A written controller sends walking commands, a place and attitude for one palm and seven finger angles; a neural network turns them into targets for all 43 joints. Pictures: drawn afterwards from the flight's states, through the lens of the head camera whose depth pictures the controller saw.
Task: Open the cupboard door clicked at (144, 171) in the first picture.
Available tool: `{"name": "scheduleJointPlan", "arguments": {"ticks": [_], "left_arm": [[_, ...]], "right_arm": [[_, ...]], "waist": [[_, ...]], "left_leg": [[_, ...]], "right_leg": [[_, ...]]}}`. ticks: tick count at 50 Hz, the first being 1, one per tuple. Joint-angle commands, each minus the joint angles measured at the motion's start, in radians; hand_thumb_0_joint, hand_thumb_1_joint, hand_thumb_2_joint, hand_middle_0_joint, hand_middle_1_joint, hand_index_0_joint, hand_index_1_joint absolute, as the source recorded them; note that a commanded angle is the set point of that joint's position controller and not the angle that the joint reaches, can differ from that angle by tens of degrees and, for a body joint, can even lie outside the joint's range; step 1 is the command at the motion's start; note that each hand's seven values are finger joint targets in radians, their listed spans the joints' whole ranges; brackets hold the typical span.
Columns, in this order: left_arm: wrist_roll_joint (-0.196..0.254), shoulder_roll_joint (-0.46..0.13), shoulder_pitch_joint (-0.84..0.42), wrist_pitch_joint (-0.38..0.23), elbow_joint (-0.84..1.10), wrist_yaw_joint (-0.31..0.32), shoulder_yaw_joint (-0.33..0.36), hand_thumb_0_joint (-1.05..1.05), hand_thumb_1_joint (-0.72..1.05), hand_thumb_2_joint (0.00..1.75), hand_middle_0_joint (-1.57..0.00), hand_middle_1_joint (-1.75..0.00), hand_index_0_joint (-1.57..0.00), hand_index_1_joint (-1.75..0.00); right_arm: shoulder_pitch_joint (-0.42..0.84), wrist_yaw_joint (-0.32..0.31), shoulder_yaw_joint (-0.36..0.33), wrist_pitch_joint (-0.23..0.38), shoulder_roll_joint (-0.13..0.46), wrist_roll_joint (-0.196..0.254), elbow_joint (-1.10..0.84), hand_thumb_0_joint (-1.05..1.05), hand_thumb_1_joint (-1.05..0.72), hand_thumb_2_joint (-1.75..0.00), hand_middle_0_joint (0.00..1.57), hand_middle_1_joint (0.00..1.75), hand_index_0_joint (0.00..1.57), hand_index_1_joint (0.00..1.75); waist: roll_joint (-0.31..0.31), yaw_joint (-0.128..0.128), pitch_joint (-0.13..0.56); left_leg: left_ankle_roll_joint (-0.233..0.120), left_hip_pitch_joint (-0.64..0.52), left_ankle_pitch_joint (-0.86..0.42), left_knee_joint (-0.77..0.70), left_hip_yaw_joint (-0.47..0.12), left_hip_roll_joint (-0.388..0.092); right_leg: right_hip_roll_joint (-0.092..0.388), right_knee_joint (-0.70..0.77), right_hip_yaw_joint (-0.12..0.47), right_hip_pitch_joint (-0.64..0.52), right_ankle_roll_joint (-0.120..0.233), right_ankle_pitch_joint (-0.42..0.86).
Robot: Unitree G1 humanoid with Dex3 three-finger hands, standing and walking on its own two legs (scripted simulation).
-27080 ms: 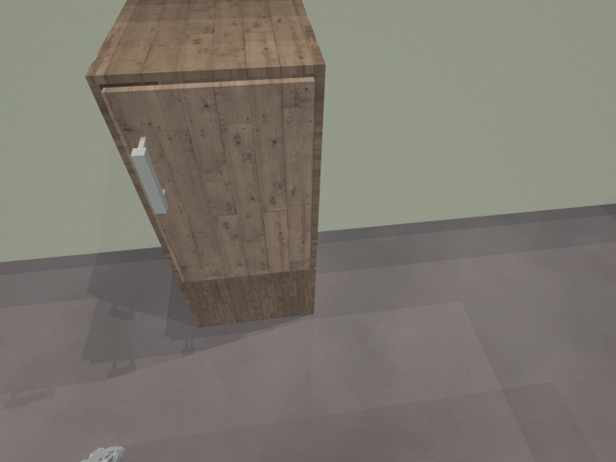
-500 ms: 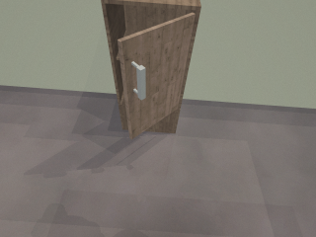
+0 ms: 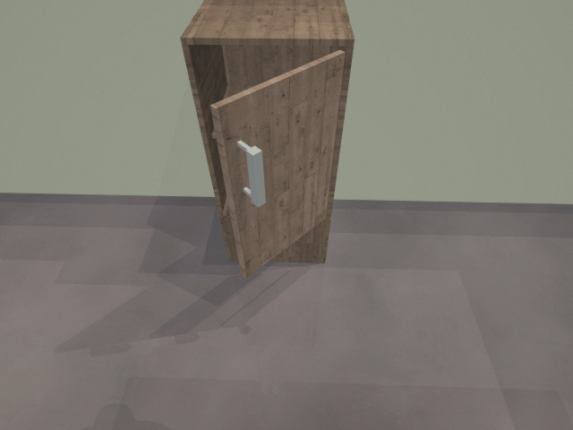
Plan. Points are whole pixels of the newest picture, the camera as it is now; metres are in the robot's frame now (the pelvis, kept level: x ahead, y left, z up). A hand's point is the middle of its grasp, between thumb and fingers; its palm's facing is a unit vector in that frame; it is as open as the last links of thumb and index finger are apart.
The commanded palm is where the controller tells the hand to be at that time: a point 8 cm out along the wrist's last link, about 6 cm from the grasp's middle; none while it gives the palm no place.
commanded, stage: let the arm hang, fingers relaxed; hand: left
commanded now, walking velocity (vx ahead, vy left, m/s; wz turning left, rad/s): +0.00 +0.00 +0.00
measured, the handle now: (250, 173) +0.64 +0.12 -0.03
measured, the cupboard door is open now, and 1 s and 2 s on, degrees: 45 45 45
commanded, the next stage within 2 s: look to check the result in 0.14 s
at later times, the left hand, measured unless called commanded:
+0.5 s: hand out of the picture +0.03 +0.19 -0.17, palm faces +0.03 -0.97 -0.24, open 7.4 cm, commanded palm none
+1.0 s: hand out of the picture +0.07 +0.19 -0.18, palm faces +0.01 -0.98 -0.22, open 7.4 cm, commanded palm none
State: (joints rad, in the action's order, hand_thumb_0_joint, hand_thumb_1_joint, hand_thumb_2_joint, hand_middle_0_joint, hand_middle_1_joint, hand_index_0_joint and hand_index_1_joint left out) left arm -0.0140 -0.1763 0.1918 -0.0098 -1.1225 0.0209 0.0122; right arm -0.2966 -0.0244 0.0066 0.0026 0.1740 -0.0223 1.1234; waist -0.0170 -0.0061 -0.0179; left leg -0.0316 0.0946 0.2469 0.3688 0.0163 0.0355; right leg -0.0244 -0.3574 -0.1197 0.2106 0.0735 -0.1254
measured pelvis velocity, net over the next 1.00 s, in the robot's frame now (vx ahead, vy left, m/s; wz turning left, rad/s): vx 0.04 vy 0.00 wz -0.03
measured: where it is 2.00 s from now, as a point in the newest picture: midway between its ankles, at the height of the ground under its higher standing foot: outside the picture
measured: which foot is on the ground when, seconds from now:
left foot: down 0.00-1.00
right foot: down 0.00-1.00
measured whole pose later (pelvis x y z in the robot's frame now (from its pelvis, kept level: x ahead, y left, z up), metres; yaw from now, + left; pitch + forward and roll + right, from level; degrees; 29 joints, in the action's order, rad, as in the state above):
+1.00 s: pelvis +0.04 +0.00 +0.00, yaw -2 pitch -1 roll +0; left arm -0.01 -0.17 0.21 0.00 -1.13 0.03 0.02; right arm -0.25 -0.05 0.00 0.00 0.18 -0.02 1.13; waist -0.01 0.01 -0.05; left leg -0.03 0.04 0.30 0.35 0.04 0.02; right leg -0.04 -0.38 -0.10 0.18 0.07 -0.19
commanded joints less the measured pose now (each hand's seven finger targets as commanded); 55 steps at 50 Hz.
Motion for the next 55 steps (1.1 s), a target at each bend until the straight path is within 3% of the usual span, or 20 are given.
{"name": "scheduleJointPlan", "arguments": {"ticks": [1,8,21,29,32,43,44,46,50,51,53,55], "left_arm": [[0.004,-0.139,0.045,-0.016,0.02,0.015,0.028,0.0,0.9,0.9,-0.2,-0.3,-0.2,-0.3],[0.006,-0.135,0.043,-0.018,0.014,0.015,0.026,0.0,0.9,0.9,-0.2,-0.3,-0.2,-0.3],[0.008,-0.138,0.058,-0.022,0.006,0.018,0.021,0.0,0.9,0.9,-0.2,-0.3,-0.2,-0.3],[0.008,-0.14,0.056,-0.02,0.0,0.018,0.016,0.0,0.9,0.9,-0.2,-0.3,-0.2,-0.3],[0.007,-0.137,0.053,-0.017,-0.002,0.017,0.014,0.0,0.9,0.9,-0.2,-0.3,-0.2,-0.3],[0.008,-0.143,0.044,-0.021,0.008,0.017,0.018,0.0,0.9,0.9,-0.2,-0.3,-0.2,-0.3],[0.009,-0.139,0.045,-0.019,0.007,0.016,0.018,0.0,0.9,0.9,-0.2,-0.3,-0.2,-0.3],[0.008,-0.105,0.058,-0.005,0.014,0.019,0.02,0.0,0.9,0.9,-0.2,-0.3,-0.2,-0.3],[0.002,-0.129,0.044,0.02,0.044,0.012,0.045,0.0,0.9,0.9,-0.2,-0.3,-0.2,-0.3],[0.001,-0.127,0.041,0.024,0.055,0.01,0.05,0.0,0.9,0.9,-0.2,-0.3,-0.2,-0.3],[-0.004,-0.13,0.021,0.037,0.089,0.001,0.06,0.0,0.9,0.9,-0.2,-0.3,-0.2,-0.3],[-0.006,-0.118,0.006,0.045,0.12,-0.008,0.066,0.0,0.9,0.9,-0.2,-0.3,-0.2,-0.3]], "right_arm": [[-0.059,-0.01,-0.018,0.011,0.111,0.002,-0.016,0.0,-0.9,-0.9,0.2,0.3,0.2,0.3],[-0.042,-0.013,-0.017,0.014,0.112,0.002,-0.008,0.0,-0.9,-0.9,0.2,0.3,0.2,0.3],[-0.035,-0.018,-0.018,0.012,0.125,0.007,-0.006,0.0,-0.9,-0.9,0.2,0.3,0.2,0.3],[-0.027,-0.019,-0.014,0.012,0.129,0.005,0.0,0.0,-0.9,-0.9,0.2,0.3,0.2,0.3],[-0.02,-0.018,-0.012,0.01,0.127,0.004,0.004,0.0,-0.9,-0.9,0.2,0.3,0.2,0.3],[-0.019,-0.019,-0.013,0.016,0.13,0.005,0.003,0.0,-0.9,-0.9,0.2,0.3,0.2,0.3],[-0.016,-0.022,-0.014,0.016,0.135,0.003,0.004,0.0,-0.9,-0.9,0.2,0.3,0.2,0.3],[-0.049,-0.028,-0.011,0.007,0.088,0.004,0.006,0.0,-0.9,-0.9,0.2,0.3,0.2,0.3],[-0.062,-0.04,-0.031,-0.01,0.11,0.004,-0.015,0.0,-0.9,-0.9,0.2,0.3,0.2,0.3],[-0.056,-0.041,-0.037,-0.013,0.117,0.004,-0.027,0.0,-0.9,-0.9,0.2,0.3,0.2,0.3],[-0.056,-0.046,-0.05,-0.017,0.133,0.0,-0.048,0.0,-0.9,-0.9,0.2,0.3,0.2,0.3],[-0.052,-0.05,-0.063,-0.017,0.159,-0.004,-0.071,0.0,-0.9,-0.9,0.2,0.3,0.2,0.3]], "waist": [[0.004,0.012,-0.05],[-0.018,0.009,-0.037],[0.019,0.004,-0.007],[0.012,0.003,-0.022],[0.001,0.004,-0.051],[0.008,0.006,-0.021],[0.0,0.006,-0.026],[0.003,0.002,-0.013],[0.024,-0.005,-0.017],[0.005,-0.004,-0.017],[-0.017,-0.01,-0.034],[-0.081,-0.012,-0.05]], "left_leg": [[-0.016,0.151,-0.074,-0.098,-0.11,-0.127],[-0.011,0.121,-0.114,-0.099,-0.108,-0.126],[-0.011,0.065,-0.169,-0.088,-0.1,-0.132],[-0.008,0.056,-0.187,-0.099,-0.103,-0.135],[-0.008,0.065,-0.155,-0.103,-0.1,-0.134],[-0.007,0.056,-0.2,-0.103,-0.102,-0.135],[-0.005,0.041,-0.206,-0.1,-0.092,-0.139],[0.002,0.029,-0.224,-0.062,-0.065,-0.145],[0.005,0.038,-0.169,-0.008,-0.028,-0.163],[0.001,0.03,-0.16,0.001,-0.024,-0.172],[-0.018,0.033,-0.162,-0.005,-0.053,-0.211],[-0.063,0.009,-0.196,-0.031,-0.117,-0.285]], "right_leg": [[0.145,0.068,0.169,-0.111,-0.016,-0.014],[0.153,0.063,0.167,-0.133,-0.015,0.045],[0.151,0.053,0.16,-0.151,-0.014,0.144],[0.151,0.047,0.159,-0.146,-0.012,0.154],[0.148,0.061,0.162,-0.126,-0.014,0.103],[0.151,0.049,0.162,-0.159,-0.012,0.163],[0.149,0.044,0.167,-0.143,-0.009,0.179],[0.145,0.014,0.174,-0.123,-0.012,0.238],[0.141,-0.051,0.205,-0.061,0.002,0.255],[0.132,-0.066,0.205,-0.031,0.001,0.235],[0.103,-0.129,0.201,0.034,-0.002,0.191],[0.055,-0.24,0.173,0.132,-0.019,0.062]]}}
